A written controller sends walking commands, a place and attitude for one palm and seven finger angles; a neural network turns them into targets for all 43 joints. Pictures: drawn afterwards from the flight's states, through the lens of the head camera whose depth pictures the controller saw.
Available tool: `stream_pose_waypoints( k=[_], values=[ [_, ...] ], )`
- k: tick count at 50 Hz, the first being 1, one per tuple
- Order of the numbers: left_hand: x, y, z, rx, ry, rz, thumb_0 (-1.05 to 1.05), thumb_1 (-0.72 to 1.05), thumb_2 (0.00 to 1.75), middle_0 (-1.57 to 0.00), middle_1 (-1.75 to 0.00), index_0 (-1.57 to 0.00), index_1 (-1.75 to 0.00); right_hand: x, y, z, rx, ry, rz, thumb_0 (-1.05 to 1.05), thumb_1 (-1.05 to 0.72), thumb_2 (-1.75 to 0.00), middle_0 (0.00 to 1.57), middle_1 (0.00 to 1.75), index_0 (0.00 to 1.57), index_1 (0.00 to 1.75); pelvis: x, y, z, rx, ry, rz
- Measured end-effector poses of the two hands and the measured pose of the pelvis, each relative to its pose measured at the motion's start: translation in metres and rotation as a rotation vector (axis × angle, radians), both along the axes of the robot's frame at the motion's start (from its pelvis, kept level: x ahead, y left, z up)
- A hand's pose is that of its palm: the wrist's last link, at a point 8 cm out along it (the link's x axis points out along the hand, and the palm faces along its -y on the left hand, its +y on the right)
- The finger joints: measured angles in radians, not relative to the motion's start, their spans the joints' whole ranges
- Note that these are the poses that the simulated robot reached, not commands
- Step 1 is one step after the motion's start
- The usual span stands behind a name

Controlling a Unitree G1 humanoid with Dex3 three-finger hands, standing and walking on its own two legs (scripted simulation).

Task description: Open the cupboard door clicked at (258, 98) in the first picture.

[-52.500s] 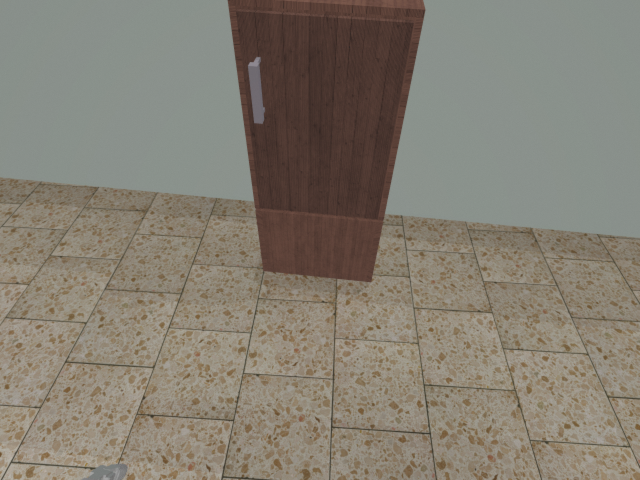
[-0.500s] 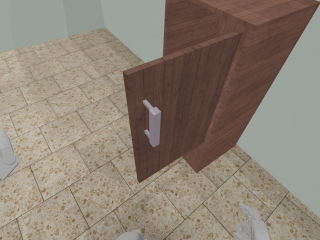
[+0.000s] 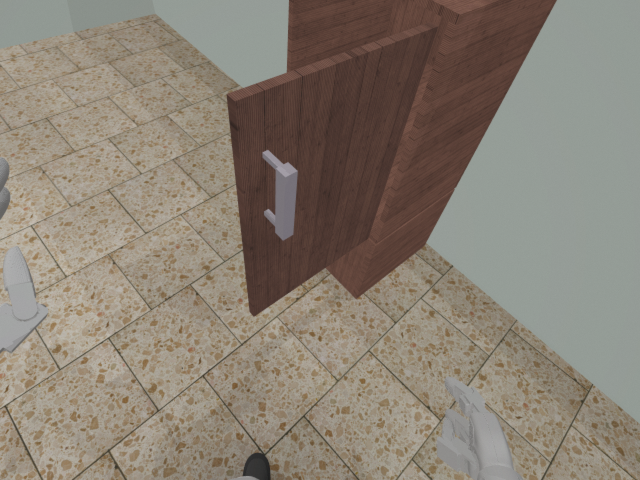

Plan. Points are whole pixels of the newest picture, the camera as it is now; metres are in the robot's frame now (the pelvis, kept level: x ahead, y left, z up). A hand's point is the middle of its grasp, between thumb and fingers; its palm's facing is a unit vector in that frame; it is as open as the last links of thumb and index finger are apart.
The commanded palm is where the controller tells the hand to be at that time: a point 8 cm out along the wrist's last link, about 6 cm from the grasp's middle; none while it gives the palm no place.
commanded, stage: stop stepping back and stand still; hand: left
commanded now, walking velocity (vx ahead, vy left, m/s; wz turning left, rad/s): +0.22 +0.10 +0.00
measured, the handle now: (277, 196) +0.51 +0.10 +0.02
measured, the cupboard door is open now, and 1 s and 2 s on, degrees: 90 90 90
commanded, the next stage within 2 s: let the arm hang, fingers relaxed in 1.74 s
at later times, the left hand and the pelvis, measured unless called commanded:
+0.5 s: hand (60, 444) +0.13 +0.21 +0.15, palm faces +0.39 -0.81 -0.43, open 7.4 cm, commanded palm +0.06 +0.26 +0.17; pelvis -0.09 -0.04 -0.01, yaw -1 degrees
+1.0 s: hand out of the picture +0.07 +0.21 +0.16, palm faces +0.40 -0.79 -0.47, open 7.4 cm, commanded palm +0.01 +0.26 +0.17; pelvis -0.13 -0.04 +0.00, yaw -1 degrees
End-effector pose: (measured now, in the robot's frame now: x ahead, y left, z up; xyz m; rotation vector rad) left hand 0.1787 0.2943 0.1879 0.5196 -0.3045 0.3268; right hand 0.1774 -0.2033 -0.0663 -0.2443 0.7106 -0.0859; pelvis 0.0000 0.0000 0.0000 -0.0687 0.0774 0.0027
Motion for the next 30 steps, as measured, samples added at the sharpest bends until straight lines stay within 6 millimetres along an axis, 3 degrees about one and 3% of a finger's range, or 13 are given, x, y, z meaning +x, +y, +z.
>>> stream_pose_waypoints(
  k=[6,9,13,17,20,23,27,30],
  values=[
    [-0.039,-0.035,-0.003,0.112,0.069,-0.053,0.01,0.89,0.9,-0.21,-0.3,-0.21,-0.3,-0.042,-0.037,-0.017,0.029,-0.015,-0.026,0.01,-0.9,-0.89,0.21,0.3,0.21,0.3,-0.044,-0.026,-0.016,0.062,-0.001,-0.028],
    [-0.063,-0.045,0.004,0.124,0.099,-0.047,0.01,0.88,0.9,-0.21,-0.3,-0.21,-0.3,-0.074,-0.057,-0.024,0.021,0.065,-0.063,0.01,-0.9,-0.89,0.21,0.3,0.2,0.3,-0.05,-0.032,-0.01,0.076,-0.008,-0.036],
    [-0.082,-0.035,0.004,0.115,0.097,0.051,0.01,0.88,0.9,-0.22,-0.3,-0.22,-0.3,-0.11,-0.081,-0.027,-0.007,0.126,-0.128,0.01,-0.9,-0.89,0.21,0.3,0.2,0.3,-0.051,-0.037,-0.004,0.11,-0.016,-0.049],
    [-0.083,-0.022,-0.012,0.026,0.066,0.144,0.01,0.88,0.9,-0.21,-0.3,-0.21,-0.3,-0.129,-0.097,-0.033,-0.047,0.137,-0.154,0.02,-0.9,-0.89,0.21,0.3,0.2,0.3,-0.056,-0.035,-0.007,0.104,-0.036,-0.03],
    [-0.079,-0.023,-0.025,-0.039,0.038,0.137,0.01,0.89,0.9,-0.21,-0.3,-0.21,-0.3,-0.133,-0.1,-0.034,-0.063,0.113,-0.168,0.02,-0.9,-0.89,0.2,0.3,0.2,0.3,-0.066,-0.032,-0.014,0.1,-0.057,-0.017],
    [-0.081,-0.036,-0.027,-0.044,0.033,0.077,0.01,0.89,0.9,-0.21,-0.3,-0.21,-0.3,-0.135,-0.094,-0.025,-0.041,0.042,-0.163,0.02,-0.9,-0.89,0.2,0.3,0.2,0.3,-0.08,-0.033,-0.015,0.112,-0.089,-0.025],
    [-0.099,-0.056,-0.008,0.049,0.006,-0.009,0.01,0.89,0.9,-0.21,-0.3,-0.21,-0.3,-0.139,-0.08,-0.017,0.008,-0.041,-0.129,0.02,-0.9,-0.89,0.2,0.3,0.2,0.3,-0.096,-0.041,-0.015,0.117,-0.112,-0.022],
    [-0.119,-0.059,0.008,0.134,-0.012,-0.002,0.01,0.88,0.9,-0.21,-0.3,-0.21,-0.3,-0.143,-0.073,-0.022,0.048,-0.051,-0.107,0.01,-0.9,-0.89,0.2,0.3,0.2,0.3,-0.105,-0.048,-0.015,0.098,-0.118,-0.011]
  ],
)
